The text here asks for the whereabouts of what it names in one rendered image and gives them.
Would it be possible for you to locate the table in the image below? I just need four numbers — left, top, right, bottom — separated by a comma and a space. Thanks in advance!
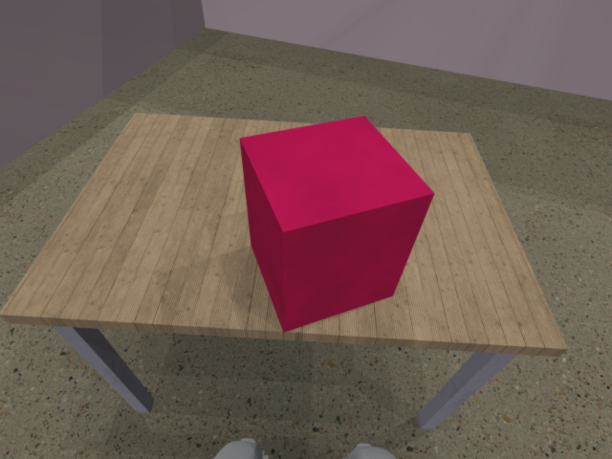
0, 113, 568, 430

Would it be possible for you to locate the carton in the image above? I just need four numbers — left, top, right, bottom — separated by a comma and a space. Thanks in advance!
240, 116, 434, 333

